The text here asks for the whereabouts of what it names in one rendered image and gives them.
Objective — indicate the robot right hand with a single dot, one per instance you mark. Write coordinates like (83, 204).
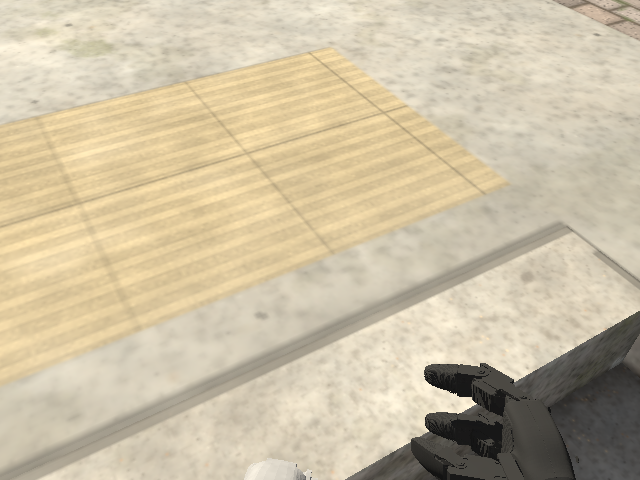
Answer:
(528, 446)

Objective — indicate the robot left thigh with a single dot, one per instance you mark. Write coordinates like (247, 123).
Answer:
(274, 469)

